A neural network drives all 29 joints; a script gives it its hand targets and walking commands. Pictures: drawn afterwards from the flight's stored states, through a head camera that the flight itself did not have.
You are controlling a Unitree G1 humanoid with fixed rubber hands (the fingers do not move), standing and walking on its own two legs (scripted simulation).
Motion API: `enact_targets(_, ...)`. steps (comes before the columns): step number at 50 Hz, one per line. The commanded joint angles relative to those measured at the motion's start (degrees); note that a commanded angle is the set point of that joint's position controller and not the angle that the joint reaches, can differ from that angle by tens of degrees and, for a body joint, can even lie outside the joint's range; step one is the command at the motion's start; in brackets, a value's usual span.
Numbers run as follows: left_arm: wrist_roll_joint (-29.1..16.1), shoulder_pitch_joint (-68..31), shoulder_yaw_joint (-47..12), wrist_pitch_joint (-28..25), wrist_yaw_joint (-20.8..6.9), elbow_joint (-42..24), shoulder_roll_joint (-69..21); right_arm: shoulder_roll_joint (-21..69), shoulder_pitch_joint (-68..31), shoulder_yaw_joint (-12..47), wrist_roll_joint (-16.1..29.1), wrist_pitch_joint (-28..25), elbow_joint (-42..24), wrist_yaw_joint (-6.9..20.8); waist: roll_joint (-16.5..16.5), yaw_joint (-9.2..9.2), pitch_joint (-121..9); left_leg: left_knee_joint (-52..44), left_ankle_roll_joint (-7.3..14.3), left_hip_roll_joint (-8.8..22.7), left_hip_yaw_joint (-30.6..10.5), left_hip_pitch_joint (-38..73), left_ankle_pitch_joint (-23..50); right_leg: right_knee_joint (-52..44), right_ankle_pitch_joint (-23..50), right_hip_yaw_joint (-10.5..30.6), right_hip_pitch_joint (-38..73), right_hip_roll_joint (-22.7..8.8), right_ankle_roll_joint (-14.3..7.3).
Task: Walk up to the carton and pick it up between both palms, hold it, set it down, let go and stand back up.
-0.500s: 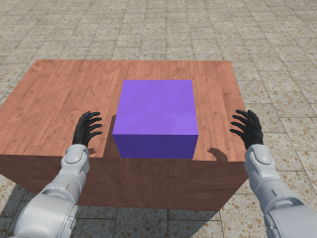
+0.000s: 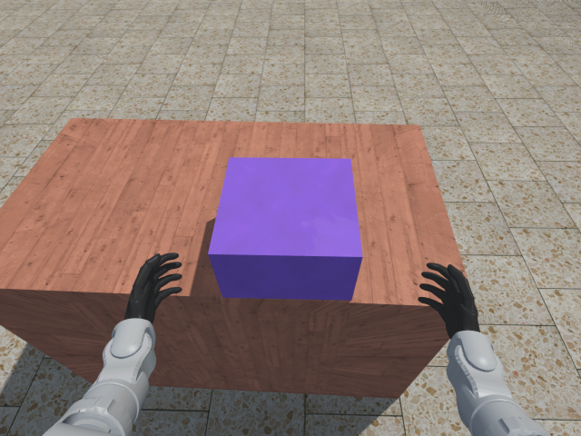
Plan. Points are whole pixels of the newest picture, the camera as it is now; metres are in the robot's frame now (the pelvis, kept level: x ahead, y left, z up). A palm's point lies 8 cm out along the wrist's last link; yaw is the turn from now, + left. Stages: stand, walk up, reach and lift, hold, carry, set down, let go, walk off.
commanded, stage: set down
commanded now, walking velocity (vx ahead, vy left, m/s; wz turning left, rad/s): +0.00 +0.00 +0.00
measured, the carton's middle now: (288, 226) +0.50 +0.00 -0.05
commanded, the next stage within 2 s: let go in 0.76 s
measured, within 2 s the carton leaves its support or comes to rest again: neither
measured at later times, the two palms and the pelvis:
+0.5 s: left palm (137, 339) +0.28 +0.23 -0.03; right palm (452, 350) +0.25 -0.22 -0.03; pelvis +0.03 +0.01 +0.02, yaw +0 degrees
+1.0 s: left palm (130, 378) +0.24 +0.23 -0.05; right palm (438, 378) +0.22 -0.20 -0.05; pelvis +0.04 +0.01 +0.02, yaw -1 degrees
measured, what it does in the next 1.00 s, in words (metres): stands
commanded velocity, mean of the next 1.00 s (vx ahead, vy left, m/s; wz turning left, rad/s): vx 0.00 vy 0.00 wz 0.00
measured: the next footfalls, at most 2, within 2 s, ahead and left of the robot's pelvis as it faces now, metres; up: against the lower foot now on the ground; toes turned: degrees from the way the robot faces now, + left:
none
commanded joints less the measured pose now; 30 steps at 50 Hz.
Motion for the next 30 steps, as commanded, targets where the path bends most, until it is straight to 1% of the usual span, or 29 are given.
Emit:
enact_targets(1, 4.1, -5.9, 5.9, -0.5, 0.7, -19.3, 9.1, -7.4, -9.0, -1.2, -4.6, -3.6, -15.2, -0.2, -0.3, 5.94, -15.1, -9.1, -0.3, -2.2, 0.8, 3.6, 5.6, -4.9, -0.2, 1.7, 35.1, 1.2, 0.8)
enact_targets(2, 4.6, -4.8, 6.8, 0.8, -0.7, -15.0, 9.5, -5.4, -6.7, -1.5, -6.1, -2.7, -14.1, -1.1, -3.7, 3.42, -10.0, -9.5, 0.3, -2.3, 0.8, 1.8, 2.8, -5.8, -1.6, 1.7, 34.6, 1.0, 0.9)
enact_targets(3, 5.4, -3.4, 7.5, 1.3, 0.0, -17.7, 9.7, -4.9, -4.8, 0.3, -5.6, -2.4, -12.7, -0.5, -1.3, 4.55, -11.1, -9.2, 0.0, -2.5, 1.9, 3.1, 5.9, -6.0, 0.1, 1.5, 36.7, 1.2, 0.5)
enact_targets(4, 6.2, -2.1, 6.8, 2.4, -0.3, -15.9, 8.0, -5.8, -3.1, 0.9, -6.3, -2.3, -11.2, -0.6, -0.7, 3.62, -9.0, -9.6, -0.5, -2.4, 1.1, 4.5, 6.4, -6.4, 1.6, 1.1, 36.9, 1.7, 0.6)
enact_targets(5, 8.2, 4.5, 6.2, 4.2, -1.5, -11.6, 5.2, -4.6, 4.5, 1.5, -7.1, -0.7, -4.0, -0.5, -0.4, 1.99, -3.0, -10.9, -0.6, -2.0, 0.8, 6.7, 7.3, -7.4, 2.1, 0.8, 37.5, 2.0, -0.1)
enact_targets(6, 8.9, 6.9, 8.4, 4.6, -2.3, -12.5, 7.0, -1.6, 4.9, 1.9, -7.6, -1.2, -7.9, -1.4, -1.5, 4.71, -3.4, -10.8, -0.3, -2.4, 2.8, 8.1, 9.2, -8.0, 3.9, 1.8, 40.4, 1.6, 0.2)
enact_targets(7, 7.5, 5.8, 9.3, 3.3, -1.6, -21.4, 7.6, -3.4, 4.8, 0.4, -7.5, -2.8, -12.8, -1.9, -3.0, 4.32, -5.6, -10.4, -0.4, -2.9, 2.1, 7.9, 11.5, -8.0, 7.8, 1.0, 42.8, 1.8, 0.7)
enact_targets(8, 8.1, 6.7, 7.9, 5.2, -2.2, -15.9, 7.0, -2.8, 6.0, 0.6, -8.8, -1.2, -8.4, -1.5, -2.5, 2.7, -1.8, -11.5, -0.1, -2.8, 2.2, 7.9, 7.6, -8.2, 4.8, 1.0, 41.7, 1.6, 0.5)
enact_targets(9, 8.5, 6.9, 8.9, 4.9, -1.3, -22.5, 7.5, -3.7, 5.1, -0.8, -9.3, -1.8, -10.9, -0.5, -2.1, 4.95, -5.9, -12.5, -0.6, -2.4, 1.1, 8.3, 8.7, -8.1, 4.8, 0.5, 42.8, 2.2, 0.1)
enact_targets(10, 7.4, 5.6, 8.2, 3.6, 0.1, -28.4, 6.2, -4.7, 3.5, -2.6, -8.8, -2.6, -14.5, -0.3, -0.6, 6.09, -6.6, -12.9, -1.0, -1.5, 1.4, 9.9, 9.9, -8.2, 1.8, -0.2, 40.3, 2.9, 0.1)
enact_targets(11, 10.8, 9.3, 7.5, 7.3, -0.1, -20.4, 4.9, -4.7, 6.1, -2.2, -10.8, -0.8, -5.5, 0.1, 0.7, 4.01, 0.3, -13.2, -1.4, -1.6, 0.4, 10.9, 6.8, -9.9, 0.3, -0.1, 38.9, 2.4, -0.7)
enact_targets(12, 11.4, 6.5, 8.2, 8.6, 0.3, -23.0, 5.7, -5.4, 2.9, -3.5, -11.8, -0.8, -8.9, 0.2, 1.5, 4.66, -1.7, -13.7, -1.6, -2.0, 0.4, 9.6, 4.8, -10.4, -1.2, 0.4, 40.8, 2.0, -0.9)
enact_targets(13, 7.8, 1.0, 8.4, 5.6, 2.3, -36.9, 7.8, -8.2, -1.0, -7.3, -10.9, -3.4, -22.5, 0.5, 0.7, 5.02, -9.6, -14.0, -1.0, -1.4, -0.4, 10.0, 4.5, -8.5, -0.9, -1.3, 39.2, 3.3, 0.1)
enact_targets(14, 7.8, 3.7, 6.0, 6.2, 3.0, -31.9, 6.7, -7.3, 1.8, -6.8, -11.4, -2.3, -18.7, 1.0, 1.3, 4.84, -7.2, -13.9, -1.4, -1.2, 0.0, 10.1, 4.0, -9.2, -3.0, -1.2, 35.9, 3.3, -0.1)
enact_targets(15, 10.1, 5.5, 7.5, 9.0, 3.5, -28.0, 7.1, -7.7, 1.0, -6.3, -12.9, -1.0, -15.9, 1.5, 2.4, 6.18, -6.9, -12.8, -1.8, -1.5, 0.9, 11.5, 6.0, -9.4, -1.9, -1.0, 35.5, 2.8, -0.7)
enact_targets(16, 7.7, 6.6, 6.6, 7.8, 3.1, -31.9, 8.6, -6.2, 2.8, -5.9, -11.6, -1.5, -20.5, 1.1, -2.8, 5.53, -8.4, -12.3, -1.2, -2.1, 1.8, 10.1, 6.3, -9.9, 1.5, 0.4, 37.5, 2.4, -0.2)
enact_targets(17, 7.6, 7.0, 7.4, 7.1, 2.8, -34.7, 8.6, -5.8, 5.8, -7.0, -11.6, -2.1, -21.7, 0.6, -1.6, 4.5, -9.4, -12.6, -1.2, -2.2, 2.0, 9.4, 8.3, -9.6, 5.2, -0.2, 41.0, 2.3, -0.2)
enact_targets(18, 8.6, 10.1, 6.3, 8.9, 2.3, -29.3, 7.0, -5.5, 6.9, -6.1, -11.5, -1.1, -18.0, 0.8, -0.8, 4.51, -8.4, -13.0, -1.3, -2.4, 2.4, 12.0, 8.3, -9.1, 5.4, -0.2, 39.9, 2.3, -0.5)
enact_targets(19, 9.9, 15.1, 6.7, 10.4, 2.0, -29.0, 4.6, -6.0, 10.2, -5.3, -11.4, -0.7, -15.1, 1.0, -1.5, 5.17, -5.6, -13.7, -1.8, -2.0, 1.7, 14.2, 11.5, -9.9, 7.8, -0.8, 41.5, 2.6, -0.5)
enact_targets(21, 10.2, 15.3, 8.9, 11.5, 0.3, -30.0, 6.3, -3.8, 10.5, -4.3, -12.1, -1.4, -18.5, -0.5, -3.6, 5.47, -5.9, -13.2, -0.7, -1.9, 2.7, 14.4, 12.6, -10.2, 11.4, 0.5, 44.8, 2.1, 0.0)
enact_targets(22, 10.9, 15.6, 6.7, 12.8, 0.8, -28.8, 3.2, -6.3, 9.2, -4.6, -11.7, -0.5, -13.7, 0.6, 1.4, 5.36, -2.1, -14.6, -1.6, -1.5, 2.0, 14.2, 11.4, -10.8, 6.4, -0.4, 42.8, 2.6, -1.0)
enact_targets(23, 9.4, 14.1, 6.7, 11.1, 1.7, -36.2, 3.3, -4.7, 9.6, -5.7, -11.4, -1.5, -19.3, 0.7, 0.1, 5.72, -3.1, -14.9, -1.5, -1.3, 2.1, 15.4, 10.8, -10.7, 6.2, -0.2, 41.8, 2.3, -1.0)
enact_targets(24, 9.8, 17.1, 5.5, 12.9, 0.8, -29.3, 2.9, -2.2, 12.0, -3.6, -11.8, 0.2, -13.6, 0.5, -0.9, 5.18, 3.1, -14.9, -1.3, -1.0, 2.3, 16.0, 9.9, -11.6, 4.9, 0.0, 40.3, 2.4, -0.5)
enact_targets(25, 14.2, 19.8, 6.7, 16.8, 0.7, -24.8, 1.1, -5.0, 14.3, -3.1, -13.4, 1.9, -7.3, 1.3, 1.6, 5.22, 4.6, -15.5, -2.2, -0.3, 1.6, 19.3, 12.2, -11.9, 5.3, -1.2, 41.6, 3.1, -1.1)
enact_targets(26, 12.7, 17.5, 7.9, 17.0, 0.2, -28.2, 2.0, -3.9, 11.5, -3.8, -13.7, 1.7, -10.7, 0.8, -0.6, 6.92, 3.5, -15.8, -1.6, -1.0, 2.6, 18.1, 10.0, -13.2, 4.1, -0.2, 42.9, 3.0, -1.2)
enact_targets(27, 12.4, 18.4, 7.1, 17.0, -0.3, -28.8, 2.3, -2.4, 14.2, -3.9, -14.2, 1.9, -12.1, -0.3, -0.1, 5.01, 3.4, -16.4, -1.1, -1.1, 2.8, 17.0, 8.7, -13.1, 5.1, 0.4, 44.4, 2.5, -1.2)
enact_targets(28, 14.3, 18.5, 9.5, 17.5, 0.8, -32.9, 2.6, -4.3, 12.9, -5.5, -14.5, 2.2, -14.1, 0.5, 2.1, 7.16, 2.0, -16.2, -2.1, -1.1, 2.3, 17.8, 10.8, -12.3, 5.5, -0.4, 45.7, 2.5, -1.1)
enact_targets(29, 15.0, 20.6, 9.2, 18.4, 0.7, -31.6, 2.2, -4.1, 14.8, -5.4, -15.3, 2.8, -12.3, 0.5, -0.2, 6.91, 3.0, -16.3, -2.0, -1.2, 3.0, 17.5, 12.4, -12.9, 8.4, -0.5, 45.9, 2.7, -1.1)
enact_targets(30, 16.6, 23.3, 9.8, 19.3, 0.7, -32.7, 1.4, -3.4, 16.8, -4.9, -14.2, 2.8, -11.9, 0.7, 1.1, 7.75, 4.0, -16.3, -2.2, -1.0, 2.2, 19.9, 15.3, -12.8, 9.8, -0.5, 47.4, 3.1, -1.4)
